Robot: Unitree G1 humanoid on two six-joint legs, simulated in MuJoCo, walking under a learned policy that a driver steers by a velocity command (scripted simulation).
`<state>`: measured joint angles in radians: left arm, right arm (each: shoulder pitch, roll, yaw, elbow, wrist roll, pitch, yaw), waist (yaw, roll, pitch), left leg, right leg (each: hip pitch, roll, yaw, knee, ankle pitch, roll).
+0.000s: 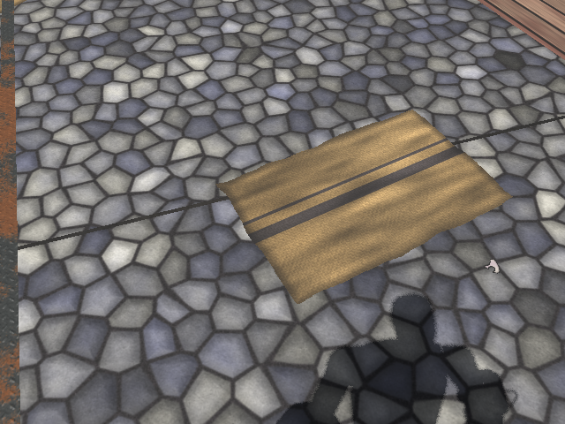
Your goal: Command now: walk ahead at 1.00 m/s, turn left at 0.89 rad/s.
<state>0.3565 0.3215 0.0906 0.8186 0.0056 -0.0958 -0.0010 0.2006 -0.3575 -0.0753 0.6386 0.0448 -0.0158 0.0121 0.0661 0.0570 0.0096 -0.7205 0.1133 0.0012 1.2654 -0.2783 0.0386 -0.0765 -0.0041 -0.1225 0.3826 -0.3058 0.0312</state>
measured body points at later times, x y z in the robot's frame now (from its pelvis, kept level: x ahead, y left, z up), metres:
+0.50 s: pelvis +0.41 +0.07 +0.01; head +0.45 +0.10 +0.45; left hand +0.55 +0.38 -0.06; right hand +0.57 -0.17 -0.11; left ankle +0.36 +0.10 -0.73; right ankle +0.68 -0.02 -0.67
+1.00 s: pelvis +0.62 +0.10 +0.00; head +0.63 +0.11 +0.45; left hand +0.63 +0.37 -0.13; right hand +0.83 -0.10 -0.13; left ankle +0.56 +0.23 -0.74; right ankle +0.74 +0.07 -0.73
